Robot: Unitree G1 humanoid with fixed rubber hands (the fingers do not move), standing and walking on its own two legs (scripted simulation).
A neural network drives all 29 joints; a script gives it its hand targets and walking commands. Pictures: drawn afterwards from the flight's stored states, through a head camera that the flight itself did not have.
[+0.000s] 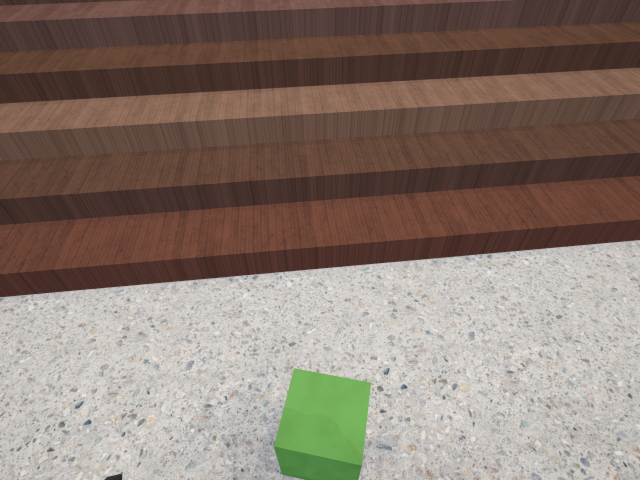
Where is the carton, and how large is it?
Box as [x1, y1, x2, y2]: [274, 368, 370, 479]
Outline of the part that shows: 294,368 274,444 274,448 282,474 304,479 358,479 362,459 370,382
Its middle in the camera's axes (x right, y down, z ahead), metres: +0.01 +0.52 +1.07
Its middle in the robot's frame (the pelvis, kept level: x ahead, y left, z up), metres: +0.42 +0.02 -0.65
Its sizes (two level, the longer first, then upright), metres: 0.210 0.200 0.250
